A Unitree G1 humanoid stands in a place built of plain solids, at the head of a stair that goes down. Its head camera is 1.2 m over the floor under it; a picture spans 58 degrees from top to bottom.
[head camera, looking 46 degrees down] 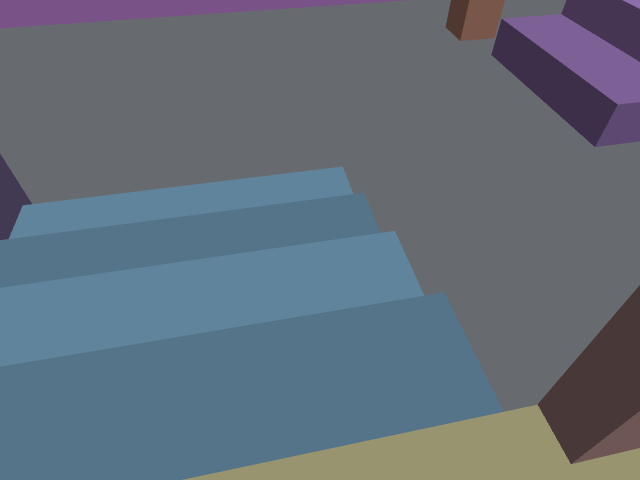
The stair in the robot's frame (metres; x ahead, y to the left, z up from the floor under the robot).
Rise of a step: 0.20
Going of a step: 0.56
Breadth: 2.27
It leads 11 degrees to the left of straight ahead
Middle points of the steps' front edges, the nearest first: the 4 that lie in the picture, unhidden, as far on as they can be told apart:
0.84 0.61 -0.19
1.38 0.72 -0.39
1.93 0.83 -0.59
2.47 0.94 -0.78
